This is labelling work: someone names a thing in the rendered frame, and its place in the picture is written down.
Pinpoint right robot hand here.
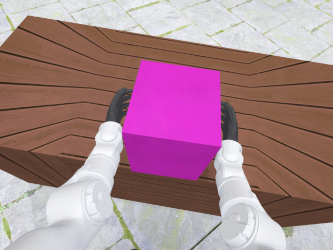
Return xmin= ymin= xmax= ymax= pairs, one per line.
xmin=221 ymin=101 xmax=238 ymax=142

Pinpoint left robot hand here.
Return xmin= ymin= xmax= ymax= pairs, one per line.
xmin=105 ymin=87 xmax=133 ymax=124

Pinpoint right robot upper arm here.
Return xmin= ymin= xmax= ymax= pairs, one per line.
xmin=219 ymin=203 xmax=286 ymax=250

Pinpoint left robot upper arm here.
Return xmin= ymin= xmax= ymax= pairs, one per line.
xmin=3 ymin=178 xmax=113 ymax=250

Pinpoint pedestal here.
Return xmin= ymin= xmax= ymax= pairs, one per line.
xmin=0 ymin=15 xmax=333 ymax=227

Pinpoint right robot forearm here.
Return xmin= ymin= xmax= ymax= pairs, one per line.
xmin=214 ymin=140 xmax=271 ymax=218

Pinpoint left robot forearm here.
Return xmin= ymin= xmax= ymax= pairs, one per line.
xmin=46 ymin=121 xmax=123 ymax=215

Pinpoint carton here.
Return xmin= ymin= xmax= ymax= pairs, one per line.
xmin=122 ymin=60 xmax=222 ymax=181

